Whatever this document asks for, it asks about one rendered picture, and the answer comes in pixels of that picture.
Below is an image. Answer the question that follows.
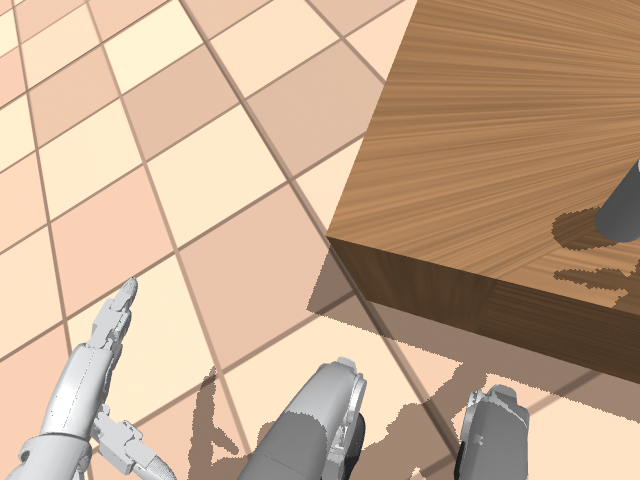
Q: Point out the can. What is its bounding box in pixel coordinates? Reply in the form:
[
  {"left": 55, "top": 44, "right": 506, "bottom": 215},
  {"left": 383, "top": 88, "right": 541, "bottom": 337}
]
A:
[{"left": 594, "top": 158, "right": 640, "bottom": 243}]

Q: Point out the left robot foot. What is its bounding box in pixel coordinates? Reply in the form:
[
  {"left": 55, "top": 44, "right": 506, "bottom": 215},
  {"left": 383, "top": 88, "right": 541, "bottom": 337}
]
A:
[{"left": 320, "top": 413, "right": 365, "bottom": 480}]

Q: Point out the left robot arm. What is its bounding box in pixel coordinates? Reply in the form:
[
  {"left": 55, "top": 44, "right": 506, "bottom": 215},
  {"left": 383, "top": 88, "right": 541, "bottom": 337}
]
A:
[{"left": 4, "top": 433, "right": 92, "bottom": 480}]

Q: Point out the left robot hand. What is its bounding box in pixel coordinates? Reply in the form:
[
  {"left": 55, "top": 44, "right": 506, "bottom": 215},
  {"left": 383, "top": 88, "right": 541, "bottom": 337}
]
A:
[{"left": 39, "top": 277, "right": 177, "bottom": 480}]

